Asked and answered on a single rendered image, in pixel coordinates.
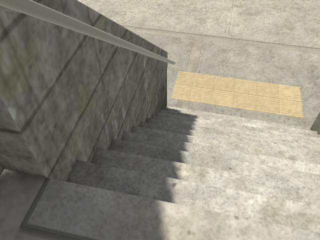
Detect stairs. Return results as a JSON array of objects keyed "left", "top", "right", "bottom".
[{"left": 66, "top": 106, "right": 320, "bottom": 233}]

